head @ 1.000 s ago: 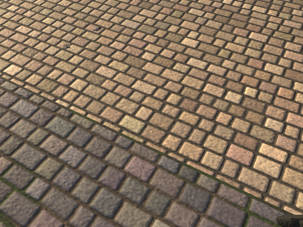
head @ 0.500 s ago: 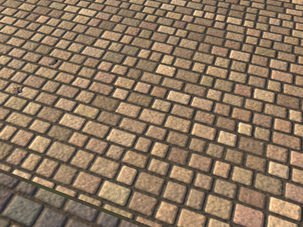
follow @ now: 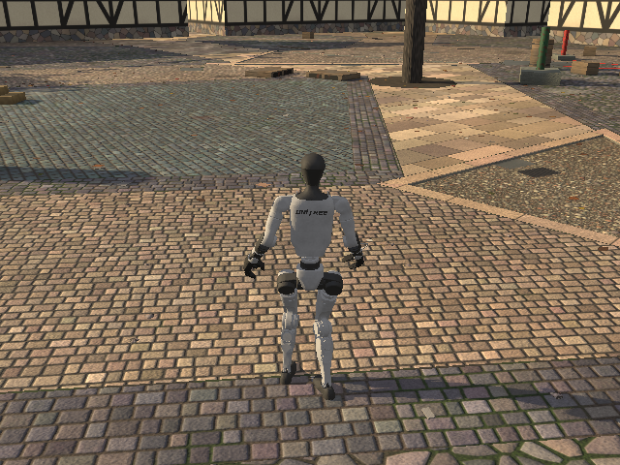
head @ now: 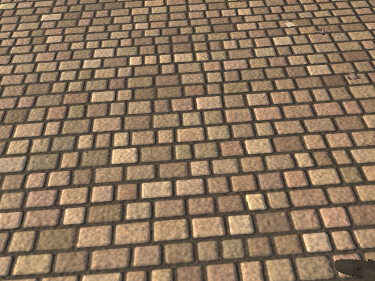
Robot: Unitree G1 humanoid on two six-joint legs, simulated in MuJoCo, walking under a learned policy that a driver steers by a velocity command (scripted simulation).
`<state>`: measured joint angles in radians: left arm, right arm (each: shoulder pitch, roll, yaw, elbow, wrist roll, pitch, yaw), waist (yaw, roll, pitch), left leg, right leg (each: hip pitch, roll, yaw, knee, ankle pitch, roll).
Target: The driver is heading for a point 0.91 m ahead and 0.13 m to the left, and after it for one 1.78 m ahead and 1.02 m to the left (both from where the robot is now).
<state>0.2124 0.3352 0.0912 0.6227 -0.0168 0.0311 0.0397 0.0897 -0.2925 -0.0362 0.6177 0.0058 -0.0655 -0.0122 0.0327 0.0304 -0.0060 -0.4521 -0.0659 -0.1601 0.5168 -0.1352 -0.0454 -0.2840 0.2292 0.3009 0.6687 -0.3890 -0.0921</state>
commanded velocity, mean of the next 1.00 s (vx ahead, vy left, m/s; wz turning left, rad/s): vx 0.86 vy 0.00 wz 0.25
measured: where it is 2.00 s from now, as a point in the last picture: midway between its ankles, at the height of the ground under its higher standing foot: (155, 110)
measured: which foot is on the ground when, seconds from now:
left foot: down 0.00-0.48, up 0.50-0.90, down 0.92-1.00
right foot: down 0.00-0.00, up 0.02-0.46, down 0.48-0.92, up 0.94-1.00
